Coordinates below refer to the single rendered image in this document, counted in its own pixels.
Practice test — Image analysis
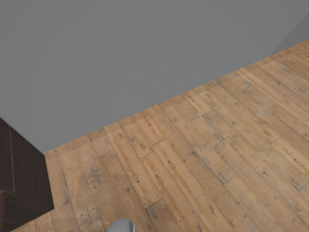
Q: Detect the robot left thigh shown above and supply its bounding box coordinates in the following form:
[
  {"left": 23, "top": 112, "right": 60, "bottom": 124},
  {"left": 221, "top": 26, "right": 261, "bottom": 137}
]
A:
[{"left": 106, "top": 218, "right": 136, "bottom": 232}]

